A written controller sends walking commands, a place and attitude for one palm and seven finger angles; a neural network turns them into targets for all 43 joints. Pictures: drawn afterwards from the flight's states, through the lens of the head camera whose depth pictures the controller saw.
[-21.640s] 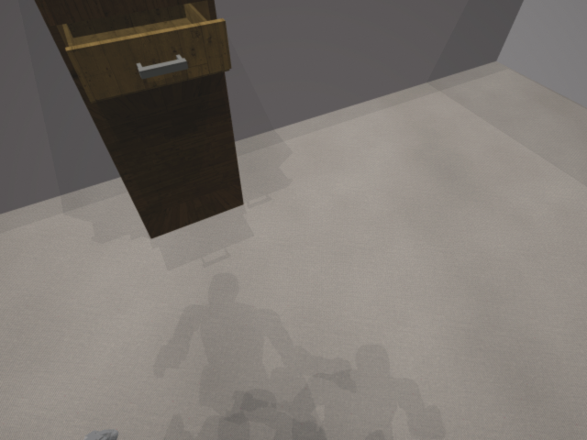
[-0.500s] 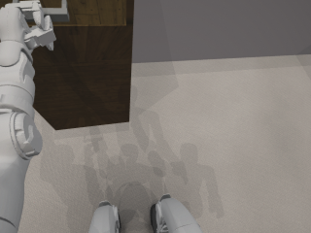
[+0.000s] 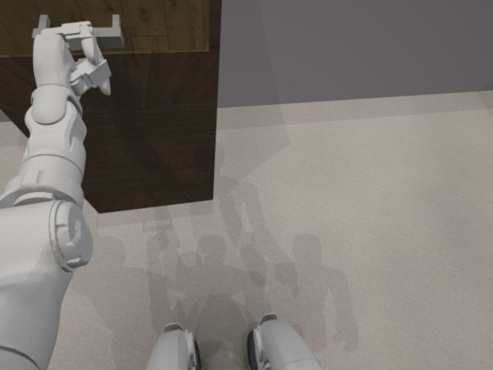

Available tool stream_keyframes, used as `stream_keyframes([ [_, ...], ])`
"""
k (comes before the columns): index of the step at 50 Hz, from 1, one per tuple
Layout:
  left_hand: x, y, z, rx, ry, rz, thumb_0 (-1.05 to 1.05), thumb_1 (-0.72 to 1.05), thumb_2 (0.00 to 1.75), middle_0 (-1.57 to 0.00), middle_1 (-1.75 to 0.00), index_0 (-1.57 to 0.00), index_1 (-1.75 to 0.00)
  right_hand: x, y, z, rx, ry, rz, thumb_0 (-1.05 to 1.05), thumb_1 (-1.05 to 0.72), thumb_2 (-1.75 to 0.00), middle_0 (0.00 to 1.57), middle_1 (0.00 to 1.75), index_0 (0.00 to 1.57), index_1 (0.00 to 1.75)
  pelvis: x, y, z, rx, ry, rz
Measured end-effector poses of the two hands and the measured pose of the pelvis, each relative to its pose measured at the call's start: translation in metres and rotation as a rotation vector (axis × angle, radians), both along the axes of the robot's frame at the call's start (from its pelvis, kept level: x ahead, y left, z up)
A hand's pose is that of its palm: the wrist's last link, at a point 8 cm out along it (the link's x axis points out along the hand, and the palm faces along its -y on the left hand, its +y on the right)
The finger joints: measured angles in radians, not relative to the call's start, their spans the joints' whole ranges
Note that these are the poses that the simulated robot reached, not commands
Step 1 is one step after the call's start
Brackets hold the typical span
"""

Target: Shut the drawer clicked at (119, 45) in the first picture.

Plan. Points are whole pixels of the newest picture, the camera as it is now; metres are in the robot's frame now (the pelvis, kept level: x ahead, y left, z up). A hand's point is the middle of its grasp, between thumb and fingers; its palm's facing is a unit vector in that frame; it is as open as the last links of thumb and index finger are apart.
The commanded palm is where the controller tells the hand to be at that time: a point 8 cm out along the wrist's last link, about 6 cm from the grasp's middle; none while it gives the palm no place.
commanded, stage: pull the fist back off the drawer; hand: left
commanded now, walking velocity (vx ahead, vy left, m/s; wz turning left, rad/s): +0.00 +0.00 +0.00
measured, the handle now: (80, 29) +0.63 +0.18 +0.10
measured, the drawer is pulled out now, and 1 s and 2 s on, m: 0.00 0.00 0.00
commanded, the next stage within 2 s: draw the hand back to the body in 0.14 s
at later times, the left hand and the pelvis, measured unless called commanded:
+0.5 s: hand (84, 93) +0.49 +0.16 +0.12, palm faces +0.04 -1.00 -0.01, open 3.3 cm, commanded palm +0.44 +0.21 +0.14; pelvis +0.05 -0.01 +0.03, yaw -1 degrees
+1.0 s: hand (6, 195) +0.32 +0.19 +0.18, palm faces +0.27 -0.94 -0.22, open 3.3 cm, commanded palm +0.28 +0.23 +0.20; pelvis +0.03 -0.03 +0.07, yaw +2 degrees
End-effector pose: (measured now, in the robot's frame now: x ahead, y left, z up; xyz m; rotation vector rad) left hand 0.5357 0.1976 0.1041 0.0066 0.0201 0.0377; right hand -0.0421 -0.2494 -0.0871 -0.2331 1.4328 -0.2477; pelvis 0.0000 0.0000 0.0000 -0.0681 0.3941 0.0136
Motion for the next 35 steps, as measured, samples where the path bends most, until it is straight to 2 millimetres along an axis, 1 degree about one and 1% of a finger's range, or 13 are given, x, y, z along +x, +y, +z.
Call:
stream_keyframes([
  [5,-0.005,-0.002,-0.004,0.000,0.009,0.000,0.01,0.88,0.91,-1.40,-1.60,-1.40,-1.60,0.018,-0.001,0.002,0.014,-0.028,-0.012,0.00,-0.90,-0.90,0.20,0.30,0.21,0.30,0.011,-0.001,0.006,0.008,-0.019,-0.012],
  [9,-0.006,0.000,-0.008,-0.007,0.017,0.014,0.01,0.89,0.90,-1.40,-1.60,-1.40,-1.60,0.035,-0.005,0.002,0.013,-0.046,-0.010,0.00,-0.90,-0.90,0.20,0.30,0.21,0.30,0.019,-0.003,0.009,0.012,-0.027,-0.013],
  [14,-0.004,0.004,-0.003,0.001,-0.014,0.017,0.01,0.90,0.90,-1.40,-1.60,-1.40,-1.60,0.053,-0.011,0.002,0.008,-0.059,-0.005,0.00,-0.90,-0.90,0.20,0.30,0.21,0.30,0.028,-0.006,0.011,0.016,-0.029,-0.012],
  [17,-0.010,0.008,0.003,0.005,-0.040,0.009,0.01,0.90,0.90,-1.40,-1.60,-1.40,-1.60,0.066,-0.015,0.004,0.015,-0.074,-0.016,0.00,-0.90,-0.90,0.20,0.30,0.21,0.30,0.036,-0.008,0.015,0.020,-0.035,-0.020],
  [21,-0.034,0.011,0.010,0.011,-0.047,-0.009,0.01,0.90,0.90,-1.39,-1.60,-1.40,-1.60,0.090,-0.016,0.009,0.040,-0.131,-0.026,0.00,-0.90,-0.90,0.20,0.30,0.21,0.30,0.047,-0.010,0.025,0.027,-0.070,-0.029],
  [26,-0.075,0.018,0.018,0.009,-0.032,0.004,0.02,0.90,0.90,-1.39,-1.60,-1.40,-1.60,0.133,-0.017,0.018,0.059,-0.250,0.011,0.01,-0.90,-0.90,0.20,0.30,0.21,0.30,0.054,-0.014,0.036,0.034,-0.133,-0.019],
  [31,-0.113,0.024,0.034,0.016,-0.060,0.014,0.02,0.90,0.90,-1.40,-1.60,-1.40,-1.60,0.182,-0.018,0.029,0.059,-0.396,0.081,0.01,-0.90,-0.90,0.20,0.30,0.21,0.30,0.054,-0.018,0.042,0.041,-0.196,0.002],
  [35,-0.141,0.027,0.049,0.017,-0.078,0.007,0.02,0.90,0.90,-1.40,-1.60,-1.40,-1.60,0.217,-0.017,0.042,0.061,-0.519,0.131,0.01,-0.90,-0.90,0.20,0.30,0.20,0.30,0.050,-0.020,0.045,0.048,-0.241,0.014],
])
